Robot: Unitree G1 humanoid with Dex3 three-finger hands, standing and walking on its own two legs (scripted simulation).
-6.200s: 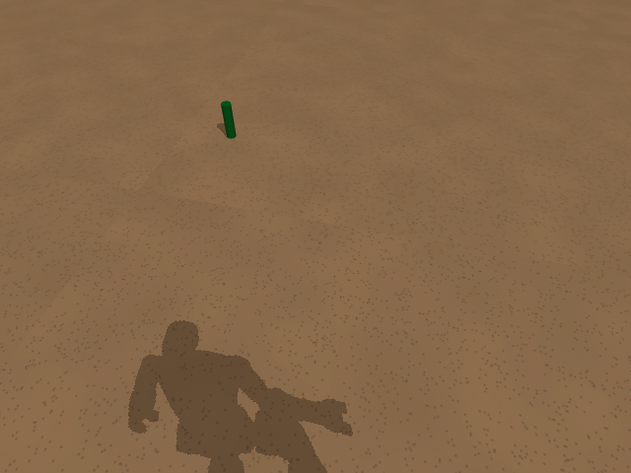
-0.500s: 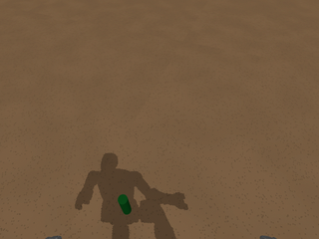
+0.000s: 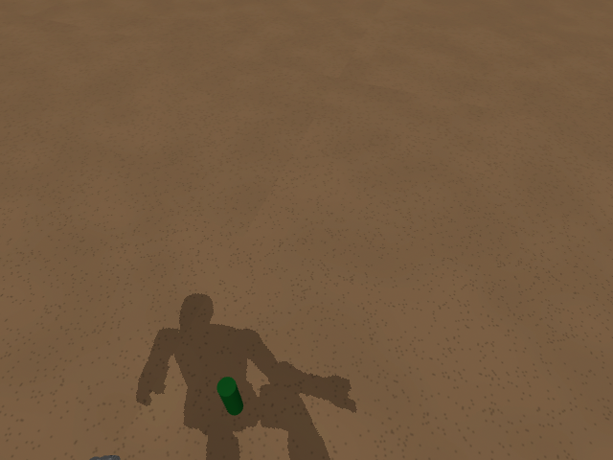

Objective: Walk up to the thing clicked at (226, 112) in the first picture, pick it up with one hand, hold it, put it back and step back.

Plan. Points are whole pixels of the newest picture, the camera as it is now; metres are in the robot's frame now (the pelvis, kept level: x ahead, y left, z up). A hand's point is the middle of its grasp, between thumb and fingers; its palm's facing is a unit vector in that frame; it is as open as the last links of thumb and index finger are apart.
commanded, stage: walk up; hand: left
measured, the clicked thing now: (231, 397) +0.38 +0.20 -0.67
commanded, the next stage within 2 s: stand in 0.44 s
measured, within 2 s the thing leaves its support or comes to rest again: neither
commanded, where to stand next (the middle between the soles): +0.03 -0.01 m, yaw +1 degrees
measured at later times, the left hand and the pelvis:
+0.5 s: hand out of the picture +0.08 +0.25 -0.15, palm faces -0.03 -0.94 -0.35, open 7.4 cm; pelvis +0.00 +0.00 +0.01, yaw +0 degrees
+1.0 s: hand out of the picture +0.04 +0.25 -0.15, palm faces -0.02 -0.94 -0.34, open 7.4 cm; pelvis -0.03 +0.00 +0.01, yaw +0 degrees
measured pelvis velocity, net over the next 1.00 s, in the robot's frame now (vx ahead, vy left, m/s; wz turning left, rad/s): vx -0.03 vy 0.00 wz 0.01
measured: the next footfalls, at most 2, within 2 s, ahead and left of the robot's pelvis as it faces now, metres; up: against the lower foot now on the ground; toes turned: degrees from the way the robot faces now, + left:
none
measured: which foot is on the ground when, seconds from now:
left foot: down 0.00-1.00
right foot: down 0.00-1.00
